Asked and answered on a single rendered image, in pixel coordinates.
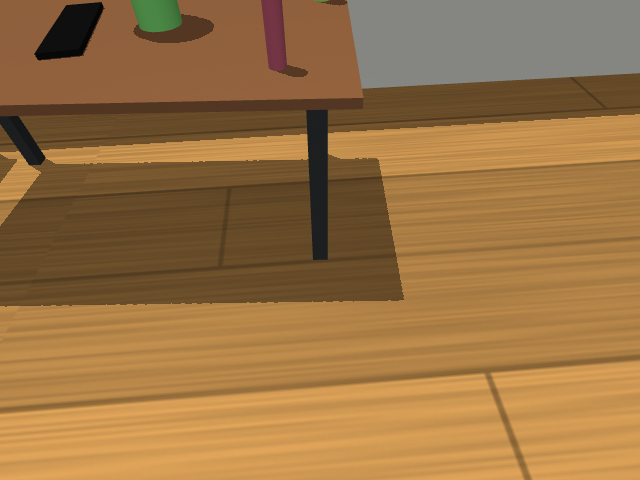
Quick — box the table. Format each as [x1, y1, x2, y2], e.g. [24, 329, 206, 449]
[0, 0, 364, 260]

